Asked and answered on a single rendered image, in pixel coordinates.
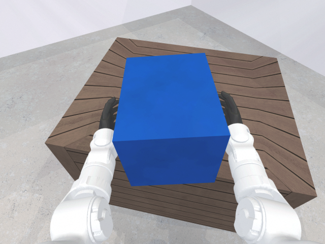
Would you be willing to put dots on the left robot upper arm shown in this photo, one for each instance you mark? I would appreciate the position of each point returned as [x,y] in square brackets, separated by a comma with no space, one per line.
[81,221]

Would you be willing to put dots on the carton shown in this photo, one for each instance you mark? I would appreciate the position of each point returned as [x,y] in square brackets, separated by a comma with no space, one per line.
[170,127]

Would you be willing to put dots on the pedestal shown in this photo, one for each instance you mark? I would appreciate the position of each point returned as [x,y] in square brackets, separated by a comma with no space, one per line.
[257,87]

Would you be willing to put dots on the robot right forearm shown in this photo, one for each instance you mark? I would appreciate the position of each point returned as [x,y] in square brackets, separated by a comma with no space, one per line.
[246,167]

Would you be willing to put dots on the right robot hand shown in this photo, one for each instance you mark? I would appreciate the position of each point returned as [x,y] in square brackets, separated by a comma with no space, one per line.
[232,114]

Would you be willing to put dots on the left robot hand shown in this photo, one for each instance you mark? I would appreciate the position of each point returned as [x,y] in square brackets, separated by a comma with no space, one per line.
[107,118]

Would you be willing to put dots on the right robot upper arm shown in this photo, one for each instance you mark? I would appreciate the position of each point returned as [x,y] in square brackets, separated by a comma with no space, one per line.
[264,221]

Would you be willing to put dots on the robot left forearm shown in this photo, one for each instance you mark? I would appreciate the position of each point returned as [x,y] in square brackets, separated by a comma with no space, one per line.
[97,172]

